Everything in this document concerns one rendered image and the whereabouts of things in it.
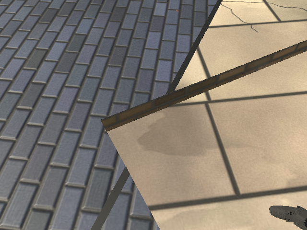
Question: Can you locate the right robot hand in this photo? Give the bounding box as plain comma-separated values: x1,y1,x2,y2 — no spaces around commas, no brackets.
269,205,307,230

